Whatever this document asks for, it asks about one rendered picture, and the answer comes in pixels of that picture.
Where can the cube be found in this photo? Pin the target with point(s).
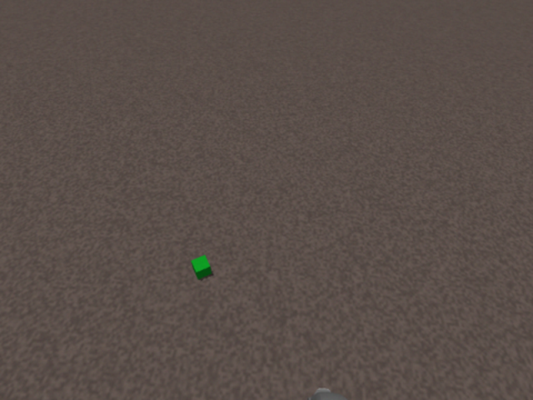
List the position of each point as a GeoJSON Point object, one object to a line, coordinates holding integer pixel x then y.
{"type": "Point", "coordinates": [201, 267]}

